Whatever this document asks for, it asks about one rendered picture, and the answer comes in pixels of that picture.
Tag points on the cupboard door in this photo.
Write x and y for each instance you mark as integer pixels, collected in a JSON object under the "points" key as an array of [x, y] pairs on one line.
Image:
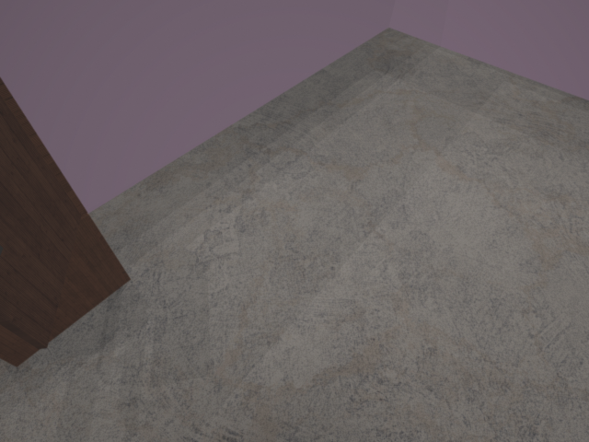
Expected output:
{"points": [[38, 227]]}

